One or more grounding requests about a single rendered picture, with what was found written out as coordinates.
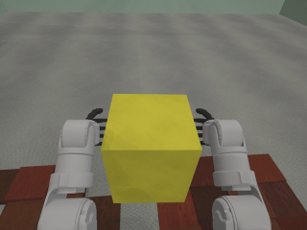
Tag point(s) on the robot right upper arm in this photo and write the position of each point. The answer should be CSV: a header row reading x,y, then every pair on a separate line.
x,y
239,212

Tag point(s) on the robot left upper arm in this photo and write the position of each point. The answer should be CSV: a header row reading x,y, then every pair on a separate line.
x,y
78,213

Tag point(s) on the left robot hand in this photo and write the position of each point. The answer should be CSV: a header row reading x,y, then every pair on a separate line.
x,y
91,116

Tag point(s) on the carton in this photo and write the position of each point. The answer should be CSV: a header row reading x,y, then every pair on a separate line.
x,y
151,148

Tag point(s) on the robot left forearm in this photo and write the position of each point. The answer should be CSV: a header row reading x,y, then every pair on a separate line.
x,y
73,170

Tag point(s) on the right robot hand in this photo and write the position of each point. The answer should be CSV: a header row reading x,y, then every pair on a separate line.
x,y
201,120

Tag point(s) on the robot right forearm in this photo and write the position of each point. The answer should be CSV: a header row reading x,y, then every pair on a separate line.
x,y
231,167

